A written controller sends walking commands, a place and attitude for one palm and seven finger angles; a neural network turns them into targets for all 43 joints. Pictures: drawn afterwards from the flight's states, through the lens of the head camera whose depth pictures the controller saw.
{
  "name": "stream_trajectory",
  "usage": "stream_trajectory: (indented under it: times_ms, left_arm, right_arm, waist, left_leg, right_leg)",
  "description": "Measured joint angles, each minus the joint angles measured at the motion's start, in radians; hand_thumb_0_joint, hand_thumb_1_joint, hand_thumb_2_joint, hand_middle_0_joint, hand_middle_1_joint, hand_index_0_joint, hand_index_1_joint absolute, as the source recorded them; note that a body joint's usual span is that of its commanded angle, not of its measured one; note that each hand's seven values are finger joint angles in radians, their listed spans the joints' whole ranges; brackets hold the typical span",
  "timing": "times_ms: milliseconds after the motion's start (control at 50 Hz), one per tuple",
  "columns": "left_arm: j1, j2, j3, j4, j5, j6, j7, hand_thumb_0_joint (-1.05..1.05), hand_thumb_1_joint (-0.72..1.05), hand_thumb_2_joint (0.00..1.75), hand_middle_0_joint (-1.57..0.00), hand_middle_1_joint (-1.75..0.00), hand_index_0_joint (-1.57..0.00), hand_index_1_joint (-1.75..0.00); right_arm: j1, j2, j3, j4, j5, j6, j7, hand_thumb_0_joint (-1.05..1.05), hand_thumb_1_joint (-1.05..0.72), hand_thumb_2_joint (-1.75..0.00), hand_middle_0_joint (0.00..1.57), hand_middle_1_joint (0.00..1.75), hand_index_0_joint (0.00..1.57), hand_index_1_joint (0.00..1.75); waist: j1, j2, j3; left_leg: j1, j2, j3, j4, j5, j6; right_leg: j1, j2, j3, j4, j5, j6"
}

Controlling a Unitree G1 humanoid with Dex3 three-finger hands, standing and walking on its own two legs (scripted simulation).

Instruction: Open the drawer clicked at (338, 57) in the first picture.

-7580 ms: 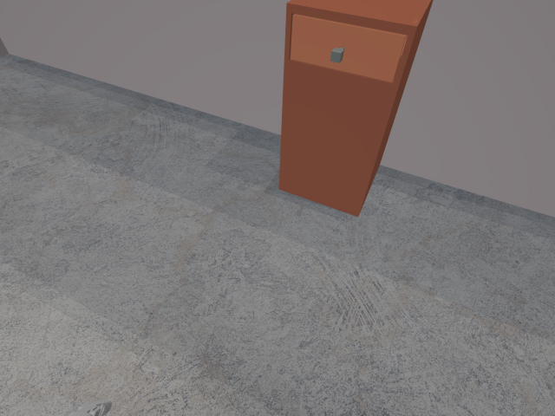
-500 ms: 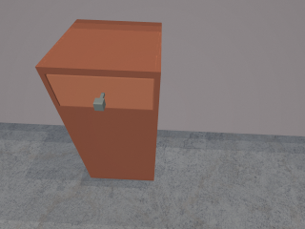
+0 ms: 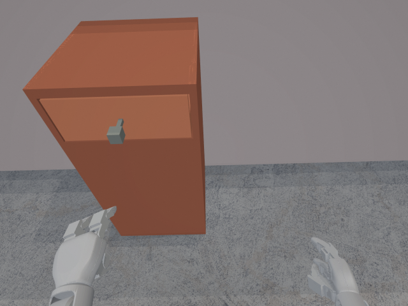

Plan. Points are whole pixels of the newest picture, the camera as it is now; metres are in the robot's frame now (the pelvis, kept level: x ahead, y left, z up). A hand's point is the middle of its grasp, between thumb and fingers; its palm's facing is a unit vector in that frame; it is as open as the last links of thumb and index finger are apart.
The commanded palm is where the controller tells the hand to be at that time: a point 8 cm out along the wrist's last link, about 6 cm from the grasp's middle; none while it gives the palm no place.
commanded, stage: raise the hand with hooked fingers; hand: left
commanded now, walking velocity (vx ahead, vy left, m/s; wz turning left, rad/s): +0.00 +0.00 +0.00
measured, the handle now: (117, 130) +0.53 +0.28 +0.03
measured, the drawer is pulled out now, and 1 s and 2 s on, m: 0.00 0.00 0.00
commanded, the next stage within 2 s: move the hooked fingers above the handle in 1.56 s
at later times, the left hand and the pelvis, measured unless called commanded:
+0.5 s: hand (93, 234) +0.24 +0.23 +0.03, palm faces -0.02 -0.09 -1.00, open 11.0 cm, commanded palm +0.21 +0.23 +0.09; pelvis +0.02 -0.02 +0.00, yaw +1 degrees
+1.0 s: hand (78, 183) +0.30 +0.25 +0.11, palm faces +0.10 -0.07 -0.99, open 13.6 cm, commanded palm +0.27 +0.26 +0.17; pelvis +0.01 +0.01 +0.02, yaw +1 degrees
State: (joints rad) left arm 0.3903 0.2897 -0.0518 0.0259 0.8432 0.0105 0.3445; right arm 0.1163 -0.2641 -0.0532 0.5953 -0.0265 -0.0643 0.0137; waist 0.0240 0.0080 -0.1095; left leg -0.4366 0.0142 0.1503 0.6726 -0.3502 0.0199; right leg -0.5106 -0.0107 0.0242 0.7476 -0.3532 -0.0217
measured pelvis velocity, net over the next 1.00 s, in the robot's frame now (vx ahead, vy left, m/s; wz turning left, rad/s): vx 0.01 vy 0.01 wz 0.02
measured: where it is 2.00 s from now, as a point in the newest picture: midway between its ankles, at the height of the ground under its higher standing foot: outside the picture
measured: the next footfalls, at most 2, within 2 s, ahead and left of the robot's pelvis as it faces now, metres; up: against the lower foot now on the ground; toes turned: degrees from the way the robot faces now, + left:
none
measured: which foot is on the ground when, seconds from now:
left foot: down 0.00-1.00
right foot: down 0.00-1.00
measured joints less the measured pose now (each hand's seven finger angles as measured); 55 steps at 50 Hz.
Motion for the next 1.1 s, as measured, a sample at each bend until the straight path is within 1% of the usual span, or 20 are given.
stream_trajectory:
  times_ms: [60,100,140,160,200,240,300,340,420,460,500,560,640,680,720,760,840,900,1000,1100]
  left_arm:
    - [0.082,0.004,-0.023,-0.015,0.12,-0.032,0.009,0.0,0.64,0.78,-0.21,-0.47,-0.22,-0.48]
    - [0.126,0.021,-0.026,-0.015,0.183,-0.046,0.026,0.0,0.59,0.76,-0.22,-0.5,-0.23,-0.51]
    - [0.146,0.052,-0.015,-0.022,0.222,-0.062,0.048,0.0,0.54,0.74,-0.23,-0.53,-0.24,-0.54]
    - [0.141,0.07,-0.006,-0.03,0.23,-0.071,0.06,0.0,0.51,0.73,-0.24,-0.55,-0.25,-0.55]
    - [0.112,0.098,0.017,-0.052,0.224,-0.094,0.082,0.0,0.46,0.71,-0.25,-0.58,-0.26,-0.58]
    - [0.063,0.115,0.041,-0.078,0.21,-0.118,0.099,0.0,0.41,0.69,-0.26,-0.61,-0.27,-0.62]
    - [-0.04,0.125,0.065,-0.098,0.202,-0.129,0.11,0.0,0.34,0.66,-0.27,-0.65,-0.27,-0.66]
    - [-0.105,0.123,0.063,-0.09,0.195,-0.09,0.097,0.0,0.29,0.64,-0.27,-0.68,-0.27,-0.69]
    - [-0.143,0.107,0.042,-0.081,0.141,0.039,0.002,0.0,0.21,0.6,-0.27,-0.74,-0.27,-0.75]
    - [-0.117,0.109,0.04,-0.092,0.112,0.072,-0.052,0.0,0.16,0.58,-0.27,-0.77,-0.27,-0.78]
    - [-0.08,0.116,0.04,-0.109,0.097,0.078,-0.099,0.0,0.12,0.56,-0.27,-0.8,-0.28,-0.81]
    - [-0.044,0.131,0.036,-0.138,0.097,0.042,-0.127,0.0,0.05,0.53,-0.28,-0.85,-0.28,-0.85]
    - [-0.053,0.136,0.048,-0.17,0.122,-0.039,-0.078,0.0,-0.04,0.49,-0.29,-0.91,-0.29,-0.91]
    - [-0.078,0.136,0.056,-0.173,0.134,-0.055,-0.041,0.0,-0.09,0.47,-0.29,-0.94,-0.3,-0.94]
    - [-0.119,0.136,0.061,-0.157,0.138,-0.043,-0.016,0.0,-0.14,0.45,-0.3,-0.97,-0.3,-0.97]
    - [-0.17,0.135,0.059,-0.126,0.134,-0.003,-0.014,0.0,-0.18,0.43,-0.3,-1.0,-0.3,-1.0]
    - [-0.268,0.137,0.031,-0.075,0.109,0.101,-0.079,0.0,-0.27,0.39,-0.3,-1.06,-0.31,-1.06]
    - [-0.323,0.141,-0.001,-0.07,0.092,0.148,-0.154,0.0,-0.34,0.36,-0.31,-1.1,-0.31,-1.11]
    - [-0.407,0.164,-0.043,-0.056,0.1,0.148,-0.258,0.0,-0.43,0.33,-0.31,-1.16,-0.32,-1.16]
    - [-0.491,0.193,-0.037,-0.016,0.096,0.121,-0.311,0.0,-0.47,0.31,-0.32,-1.18,-0.32,-1.19]
  right_arm:
    - [-0.04,-0.009,-0.003,-0.065,-0.009,0.061,0.025,0.01,-0.91,-0.9,0.2,0.3,0.2,0.3]
    - [-0.054,-0.014,-0.005,-0.094,-0.024,0.088,0.029,0.01,-0.91,-0.9,0.2,0.3,0.2,0.3]
    - [-0.065,-0.016,-0.007,-0.106,-0.042,0.105,0.025,0.01,-0.91,-0.9,0.2,0.3,0.2,0.3]
    - [-0.071,-0.015,-0.007,-0.105,-0.049,0.109,0.019,0.01,-0.91,-0.9,0.2,0.3,0.2,0.3]
    - [-0.084,-0.008,-0.003,-0.093,-0.055,0.11,0.01,0.01,-0.91,-0.9,0.2,0.3,0.2,0.3]
    - [-0.094,0.005,0.007,-0.08,-0.06,0.107,0.005,0.01,-0.9,-0.9,0.2,0.3,0.2,0.3]
    - [-0.101,0.038,0.03,-0.064,-0.064,0.111,0.008,0.01,-0.9,-0.9,0.2,0.3,0.2,0.3]
    - [-0.095,0.061,0.048,-0.053,-0.054,0.127,0.011,0.01,-0.9,-0.9,0.2,0.3,0.2,0.3]
    - [-0.049,0.086,0.081,-0.033,-0.014,0.166,0.003,0.01,-0.9,-0.9,0.2,0.3,0.21,0.3]
    - [-0.019,0.081,0.095,-0.025,-0.003,0.175,-0.003,0.01,-0.9,-0.9,0.2,0.3,0.21,0.3]
    - [0.006,0.067,0.097,-0.019,-0.001,0.174,-0.009,0.01,-0.9,-0.9,0.2,0.3,0.21,0.3]
    - [0.039,0.034,0.078,-0.009,-0.009,0.166,-0.023,0.01,-0.9,-0.9,0.2,0.3,0.21,0.3]
    - [0.061,-0.006,0.027,0.016,-0.022,0.146,-0.033,0.01,-0.9,-0.9,0.2,0.3,0.2,0.3]
    - [0.06,-0.018,0.005,0.025,-0.022,0.141,-0.034,0.01,-0.9,-0.9,0.2,0.3,0.2,0.3]
    - [0.05,-0.024,-0.009,0.031,-0.014,0.142,-0.034,0.01,-0.9,-0.9,0.2,0.3,0.2,0.3]
    - [0.034,-0.024,-0.015,0.035,-0.001,0.145,-0.033,0.01,-0.9,-0.9,0.2,0.3,0.2,0.3]
    - [0.001,-0.008,-0.004,0.028,0.022,0.155,-0.035,0.01,-0.91,-0.9,0.19,0.3,0.2,0.3]
    - [-0.017,0.009,0.018,0.014,0.031,0.162,-0.039,0.01,-0.91,-0.9,0.19,0.3,0.2,0.3]
    - [-0.038,0.038,0.062,-0.006,0.036,0.176,-0.042,0.01,-0.9,-0.9,0.2,0.3,0.2,0.3]
    - [-0.038,0.053,0.087,-0.005,0.04,0.181,-0.04,0.01,-0.9,-0.9,0.2,0.3,0.2,0.3]
  waist:
    - [0.044,-0.038,0.016]
    - [0.075,-0.057,0.027]
    - [0.102,-0.066,0.031]
    - [0.111,-0.066,0.031]
    - [0.123,-0.055,0.027]
    - [0.124,-0.035,0.017]
    - [0.108,-0.004,0.009]
    - [0.089,0.017,0.01]
    - [0.057,0.043,0.019]
    - [0.051,0.044,0.027]
    - [0.047,0.045,0.04]
    - [0.043,0.044,0.055]
    - [0.045,0.04,0.063]
    - [0.047,0.04,0.061]
    - [0.047,0.044,0.057]
    - [0.047,0.05,0.053]
    - [0.046,0.061,0.052]
    - [0.047,0.067,0.055]
    - [0.055,0.062,0.073]
    - [0.063,0.059,0.097]
  left_leg:
    - [-0.033,0.008,-0.009,0.026,-0.008,-0.011]
    - [-0.064,0.013,-0.027,0.053,-0.016,-0.019]
    - [-0.102,0.016,-0.051,0.091,-0.029,-0.026]
    - [-0.121,0.016,-0.065,0.114,-0.037,-0.029]
    - [-0.156,0.018,-0.092,0.161,-0.058,-0.034]
    - [-0.182,0.02,-0.11,0.203,-0.078,-0.037]
    - [-0.196,0.021,-0.121,0.236,-0.098,-0.043]
    - [-0.182,0.022,-0.119,0.226,-0.097,-0.049]
    - [-0.094,0.019,-0.089,0.126,-0.066,-0.042]
    - [-0.043,0.005,-0.098,0.064,-0.047,-0.045]
    - [-0.001,-0.002,-0.105,0.02,-0.033,-0.039]
    - [0.031,-0.006,-0.116,-0.014,-0.023,-0.034]
    - [0.035,-0.01,-0.126,-0.017,-0.021,-0.033]
    - [0.034,-0.014,-0.129,-0.012,-0.022,-0.03]
    - [0.038,-0.017,-0.131,-0.011,-0.022,-0.025]
    - [0.05,-0.021,-0.13,-0.018,-0.019,-0.02]
    - [0.098,-0.029,-0.126,-0.055,-0.002,-0.011]
    - [0.141,-0.035,-0.125,-0.091,0.016,-0.004]
    - [0.2,-0.041,-0.125,-0.144,0.044,0.003]
    - [0.232,-0.042,-0.132,-0.18,0.067,0.006]
  right_leg:
    - [-0.032,0.006,-0.009,0.03,-0.015,-0.014]
    - [-0.054,0.008,-0.027,0.051,-0.027,-0.023]
    - [-0.079,0.007,-0.051,0.08,-0.044,-0.032]
    - [-0.091,0.006,-0.065,0.097,-0.055,-0.036]
    - [-0.109,0.005,-0.09,0.13,-0.078,-0.042]
    - [-0.123,0.005,-0.108,0.159,-0.098,-0.047]
    - [-0.131,0.005,-0.117,0.186,-0.117,-0.049]
    - [-0.119,0.007,-0.115,0.178,-0.115,-0.049]
    - [-0.055,0.012,-0.081,0.099,-0.083,-0.039]
    - [-0.021,0.018,-0.053,0.056,-0.063,-0.033]
    - [0.011,0.026,-0.03,0.019,-0.045,-0.03]
    - [0.042,0.032,-0.02,-0.018,-0.03,-0.027]
    - [0.056,0.027,-0.028,-0.035,-0.023,-0.021]
    - [0.06,0.024,-0.031,-0.037,-0.023,-0.017]
    - [0.068,0.02,-0.032,-0.042,-0.021,-0.012]
    - [0.081,0.017,-0.031,-0.051,-0.016,-0.007]
    - [0.13,0.009,-0.027,-0.09,0.003,0.003]
    - [0.173,0.003,-0.024,-0.126,0.02,0.01]
    - [0.234,-0.002,-0.024,-0.181,0.048,0.016]
    - [0.275,-0.003,-0.03,-0.23,0.077,0.019]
